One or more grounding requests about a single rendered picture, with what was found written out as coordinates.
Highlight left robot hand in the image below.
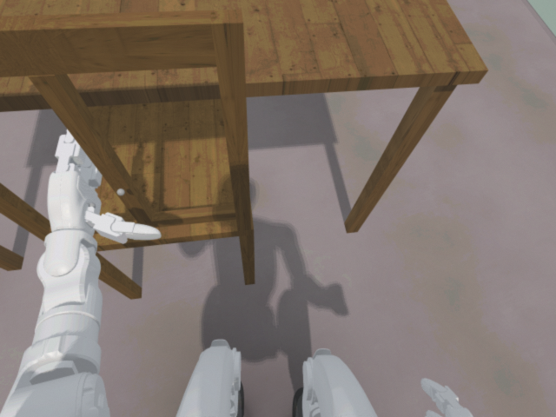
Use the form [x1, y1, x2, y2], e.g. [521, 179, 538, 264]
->
[47, 130, 162, 244]

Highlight chair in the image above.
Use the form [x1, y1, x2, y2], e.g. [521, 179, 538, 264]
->
[0, 10, 255, 300]

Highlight robot left upper arm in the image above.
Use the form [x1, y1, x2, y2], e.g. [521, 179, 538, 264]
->
[3, 372, 110, 417]

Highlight robot left forearm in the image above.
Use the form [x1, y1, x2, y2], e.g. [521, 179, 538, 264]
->
[0, 228, 103, 417]

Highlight right robot thigh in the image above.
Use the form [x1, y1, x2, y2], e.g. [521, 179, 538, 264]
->
[302, 355, 378, 417]

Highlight robot right shin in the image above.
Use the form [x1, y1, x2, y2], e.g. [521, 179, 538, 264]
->
[302, 348, 331, 417]

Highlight table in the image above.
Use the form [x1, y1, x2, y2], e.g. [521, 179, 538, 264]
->
[0, 0, 488, 271]

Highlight right robot hand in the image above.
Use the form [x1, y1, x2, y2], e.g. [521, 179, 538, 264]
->
[420, 378, 473, 417]

